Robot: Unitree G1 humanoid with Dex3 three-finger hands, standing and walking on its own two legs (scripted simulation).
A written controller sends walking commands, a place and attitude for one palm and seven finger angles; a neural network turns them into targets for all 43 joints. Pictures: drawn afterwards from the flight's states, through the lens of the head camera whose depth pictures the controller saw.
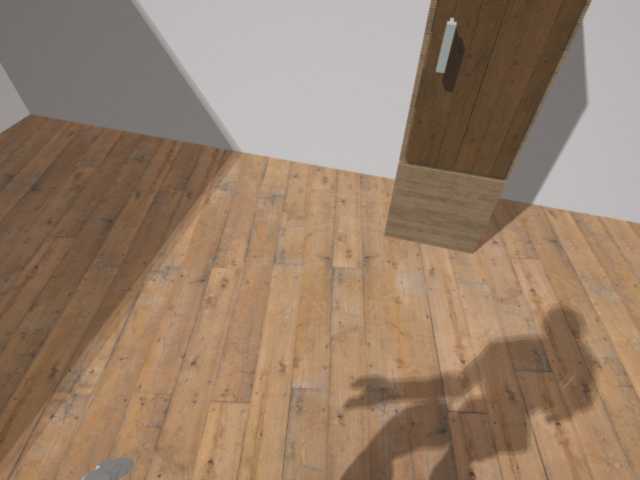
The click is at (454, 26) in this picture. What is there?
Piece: cupboard door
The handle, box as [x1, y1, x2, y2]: [436, 18, 456, 72]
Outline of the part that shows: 453,18 450,18 450,20 447,21 436,67 436,71 443,72 445,68 456,22 453,21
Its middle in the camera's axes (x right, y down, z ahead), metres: +0.34 -0.53 +1.06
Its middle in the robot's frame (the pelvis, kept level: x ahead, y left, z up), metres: +1.18 -0.28 +0.07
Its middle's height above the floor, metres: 0.84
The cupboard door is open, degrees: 0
